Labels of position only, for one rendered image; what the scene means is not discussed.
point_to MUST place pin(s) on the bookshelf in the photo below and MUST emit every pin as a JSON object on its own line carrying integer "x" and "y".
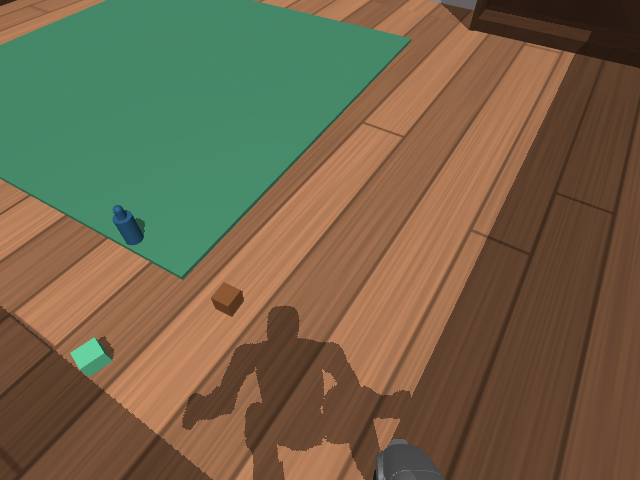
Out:
{"x": 603, "y": 29}

